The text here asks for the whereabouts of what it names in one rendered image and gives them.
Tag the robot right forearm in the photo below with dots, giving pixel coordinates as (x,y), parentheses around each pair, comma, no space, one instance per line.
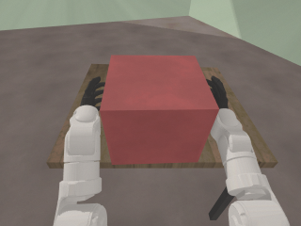
(244,178)

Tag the robot left forearm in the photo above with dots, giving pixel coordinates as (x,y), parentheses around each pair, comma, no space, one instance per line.
(82,153)

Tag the table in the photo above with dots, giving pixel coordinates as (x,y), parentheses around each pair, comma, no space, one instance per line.
(210,157)

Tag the carton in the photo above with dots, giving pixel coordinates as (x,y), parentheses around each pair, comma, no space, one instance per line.
(156,109)

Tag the right robot hand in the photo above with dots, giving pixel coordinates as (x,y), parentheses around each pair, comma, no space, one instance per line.
(218,92)

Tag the robot right upper arm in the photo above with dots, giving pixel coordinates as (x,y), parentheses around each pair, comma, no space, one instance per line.
(256,213)

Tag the left robot hand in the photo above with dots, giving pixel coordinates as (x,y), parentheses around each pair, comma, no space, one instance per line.
(91,93)

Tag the robot left upper arm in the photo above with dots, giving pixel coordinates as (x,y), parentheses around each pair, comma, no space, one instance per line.
(82,214)

